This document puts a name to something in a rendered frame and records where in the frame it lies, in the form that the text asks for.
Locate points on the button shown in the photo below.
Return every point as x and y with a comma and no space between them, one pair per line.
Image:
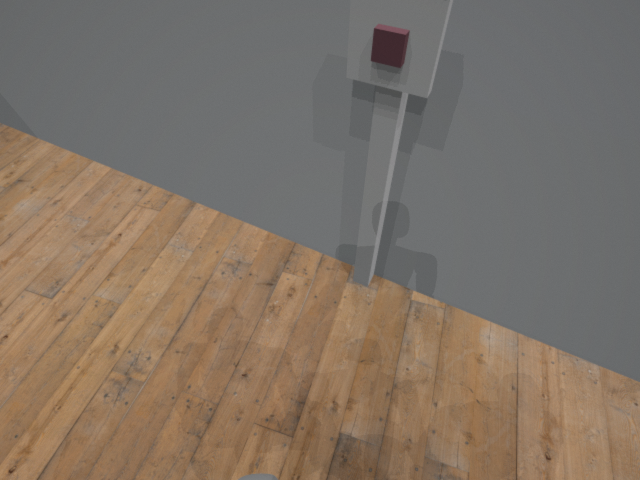
389,45

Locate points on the panel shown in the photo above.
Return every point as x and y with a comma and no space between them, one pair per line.
427,21

